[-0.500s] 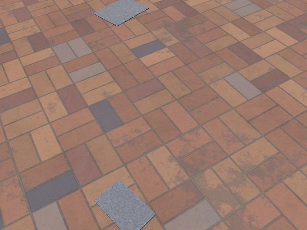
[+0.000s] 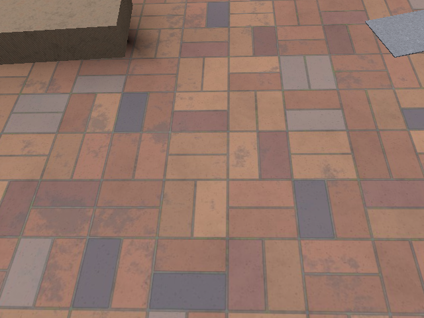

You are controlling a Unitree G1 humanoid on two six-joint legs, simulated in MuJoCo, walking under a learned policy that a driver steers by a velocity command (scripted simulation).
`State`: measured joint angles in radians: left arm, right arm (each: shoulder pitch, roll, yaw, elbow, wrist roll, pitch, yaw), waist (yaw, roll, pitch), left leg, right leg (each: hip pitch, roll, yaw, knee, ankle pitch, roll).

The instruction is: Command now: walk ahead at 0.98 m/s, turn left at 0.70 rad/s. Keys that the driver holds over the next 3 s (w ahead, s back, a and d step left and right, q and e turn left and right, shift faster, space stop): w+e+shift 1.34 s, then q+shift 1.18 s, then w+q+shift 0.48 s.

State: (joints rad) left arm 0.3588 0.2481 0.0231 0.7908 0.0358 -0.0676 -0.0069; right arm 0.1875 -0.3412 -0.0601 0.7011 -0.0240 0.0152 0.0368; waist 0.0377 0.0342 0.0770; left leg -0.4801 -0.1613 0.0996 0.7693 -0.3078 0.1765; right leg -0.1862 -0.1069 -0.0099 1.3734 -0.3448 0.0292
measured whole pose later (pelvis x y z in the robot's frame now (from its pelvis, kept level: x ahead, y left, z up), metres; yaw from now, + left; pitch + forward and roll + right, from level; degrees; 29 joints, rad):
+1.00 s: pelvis +0.96 -0.11 +0.04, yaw -37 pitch +2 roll +3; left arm 0.13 0.39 0.07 0.69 0.03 0.00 -0.06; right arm 0.39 -0.34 -0.05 0.81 -0.03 -0.10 -0.01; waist -0.04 -0.06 0.00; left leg -0.12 0.02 0.14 0.39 -0.31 -0.03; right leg -0.68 -0.03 -0.02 1.29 -0.25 -0.10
